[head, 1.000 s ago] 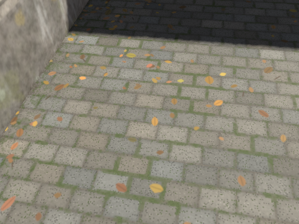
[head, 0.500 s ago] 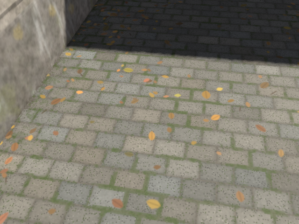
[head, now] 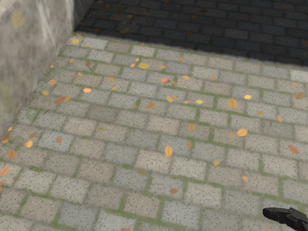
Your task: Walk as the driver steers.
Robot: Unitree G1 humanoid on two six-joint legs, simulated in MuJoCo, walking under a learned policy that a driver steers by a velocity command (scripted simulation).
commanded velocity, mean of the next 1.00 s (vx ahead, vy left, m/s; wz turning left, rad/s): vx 0.49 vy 0.00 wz -0.33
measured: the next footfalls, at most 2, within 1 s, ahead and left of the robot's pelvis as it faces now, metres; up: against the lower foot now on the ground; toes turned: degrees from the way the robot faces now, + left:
right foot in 0.50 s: +0.43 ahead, -0.15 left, +0.00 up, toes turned -13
left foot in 1.00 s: +0.76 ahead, -0.03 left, +0.00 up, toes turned -21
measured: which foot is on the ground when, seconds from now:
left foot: down 0.00-0.52, up 0.54-0.98, down 1.00-1.00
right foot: up 0.00-0.48, down 0.50-1.00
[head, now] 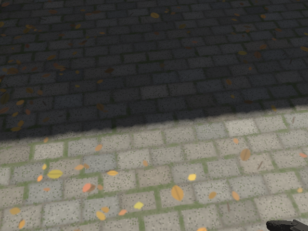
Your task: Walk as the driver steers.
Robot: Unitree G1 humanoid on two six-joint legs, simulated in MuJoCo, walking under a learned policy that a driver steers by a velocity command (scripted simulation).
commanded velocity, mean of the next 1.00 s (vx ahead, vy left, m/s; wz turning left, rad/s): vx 0.18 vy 0.00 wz -0.03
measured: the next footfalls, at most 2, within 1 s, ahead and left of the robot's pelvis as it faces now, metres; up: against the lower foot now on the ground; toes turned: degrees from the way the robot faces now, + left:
right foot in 0.46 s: +0.36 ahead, -0.10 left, +0.00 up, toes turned +1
left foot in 0.72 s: +0.28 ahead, +0.15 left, +0.00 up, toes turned +0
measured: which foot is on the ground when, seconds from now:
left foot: down 0.00-0.48, up 0.50-0.70, down 0.72-1.00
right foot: down 0.00-0.02, up 0.04-0.44, down 0.46-1.00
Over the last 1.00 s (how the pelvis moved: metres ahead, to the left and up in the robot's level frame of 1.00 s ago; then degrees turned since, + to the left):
0.57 -0.08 0.00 -22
